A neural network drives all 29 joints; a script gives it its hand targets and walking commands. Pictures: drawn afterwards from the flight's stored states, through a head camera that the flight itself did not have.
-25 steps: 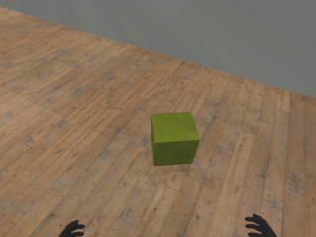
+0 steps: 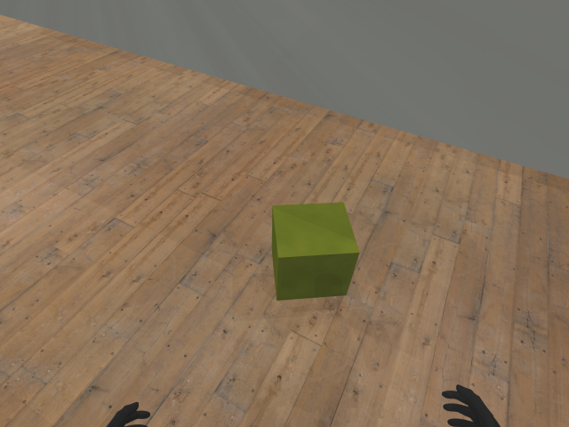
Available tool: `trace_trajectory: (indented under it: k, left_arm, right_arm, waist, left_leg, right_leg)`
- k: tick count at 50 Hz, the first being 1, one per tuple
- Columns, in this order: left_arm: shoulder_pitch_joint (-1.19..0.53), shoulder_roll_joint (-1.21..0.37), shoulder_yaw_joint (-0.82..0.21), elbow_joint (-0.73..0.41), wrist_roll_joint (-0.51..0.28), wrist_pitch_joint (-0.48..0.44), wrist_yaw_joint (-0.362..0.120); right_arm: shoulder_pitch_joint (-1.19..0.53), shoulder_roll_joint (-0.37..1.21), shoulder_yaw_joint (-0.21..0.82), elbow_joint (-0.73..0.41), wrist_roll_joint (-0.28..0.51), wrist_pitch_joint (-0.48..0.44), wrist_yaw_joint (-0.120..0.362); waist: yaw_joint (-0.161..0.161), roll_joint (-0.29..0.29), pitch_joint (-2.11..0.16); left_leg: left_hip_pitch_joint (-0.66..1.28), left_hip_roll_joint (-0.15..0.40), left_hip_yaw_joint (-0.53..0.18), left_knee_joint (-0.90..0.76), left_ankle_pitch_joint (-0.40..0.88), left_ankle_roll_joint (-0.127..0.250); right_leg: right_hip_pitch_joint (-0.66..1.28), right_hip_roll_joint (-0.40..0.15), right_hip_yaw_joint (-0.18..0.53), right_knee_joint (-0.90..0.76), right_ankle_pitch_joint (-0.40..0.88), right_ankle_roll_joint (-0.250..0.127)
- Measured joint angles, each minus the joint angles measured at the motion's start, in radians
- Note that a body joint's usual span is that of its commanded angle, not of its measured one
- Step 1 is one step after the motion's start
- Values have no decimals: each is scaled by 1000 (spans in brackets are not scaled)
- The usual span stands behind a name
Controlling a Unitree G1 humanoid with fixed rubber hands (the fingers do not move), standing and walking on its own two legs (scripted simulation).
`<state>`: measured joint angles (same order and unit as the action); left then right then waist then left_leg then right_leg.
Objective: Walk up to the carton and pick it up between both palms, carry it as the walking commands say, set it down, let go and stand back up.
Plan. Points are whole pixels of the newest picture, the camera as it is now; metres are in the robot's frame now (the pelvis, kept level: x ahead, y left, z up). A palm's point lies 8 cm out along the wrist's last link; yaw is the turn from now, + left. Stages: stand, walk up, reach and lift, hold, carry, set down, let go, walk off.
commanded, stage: stand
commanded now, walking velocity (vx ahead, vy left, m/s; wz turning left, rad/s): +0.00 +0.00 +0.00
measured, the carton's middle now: (310, 251) +0.89 -0.10 -0.61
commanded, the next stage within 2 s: walk up in 0.82 s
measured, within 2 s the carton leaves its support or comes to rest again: neither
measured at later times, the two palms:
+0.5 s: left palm out of the picture +0.10 +0.25 -0.10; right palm out of the picture +0.12 -0.28 -0.07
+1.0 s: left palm out of the picture +0.08 +0.24 -0.10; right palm out of the picture +0.11 -0.29 -0.08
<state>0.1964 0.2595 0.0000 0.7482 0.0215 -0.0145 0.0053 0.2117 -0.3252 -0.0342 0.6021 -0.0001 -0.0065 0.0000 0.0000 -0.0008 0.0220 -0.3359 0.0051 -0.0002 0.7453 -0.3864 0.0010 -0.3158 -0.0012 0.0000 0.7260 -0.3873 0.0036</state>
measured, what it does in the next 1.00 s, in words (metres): stands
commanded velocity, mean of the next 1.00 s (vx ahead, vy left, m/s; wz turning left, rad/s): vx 0.01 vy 0.00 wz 0.01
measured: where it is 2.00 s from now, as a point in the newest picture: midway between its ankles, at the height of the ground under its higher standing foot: outside the picture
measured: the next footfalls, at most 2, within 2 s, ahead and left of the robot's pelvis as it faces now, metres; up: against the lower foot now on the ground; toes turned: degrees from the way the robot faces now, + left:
left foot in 1.54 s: +0.19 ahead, +0.12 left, +0.00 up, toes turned +1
right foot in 1.92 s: +0.38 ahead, -0.18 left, +0.00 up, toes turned -4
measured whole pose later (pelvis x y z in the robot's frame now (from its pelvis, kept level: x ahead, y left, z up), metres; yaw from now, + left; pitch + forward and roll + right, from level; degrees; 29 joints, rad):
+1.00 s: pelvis -0.03 -0.01 +0.00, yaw +0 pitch -3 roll +0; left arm 0.20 0.26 0.00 0.84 0.02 -0.02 0.00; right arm 0.21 -0.33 -0.03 0.69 0.00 -0.01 0.00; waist 0.00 0.00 0.02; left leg -0.33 0.00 0.00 0.71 -0.33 0.00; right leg -0.33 0.00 0.00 0.72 -0.35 -0.01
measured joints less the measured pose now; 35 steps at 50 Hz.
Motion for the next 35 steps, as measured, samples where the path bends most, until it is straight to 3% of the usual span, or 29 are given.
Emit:
trace_trajectory:
  k: [35]
  left_arm:
    - [0,3,0,71,0,-2,-7]
  right_arm:
    - [0,-2,4,61,0,0,0]
  waist:
    - [0,0,0]
  left_leg:
    - [0,-1,0,-29,48,0]
  right_leg:
    - [-14,0,0,0,32,-11]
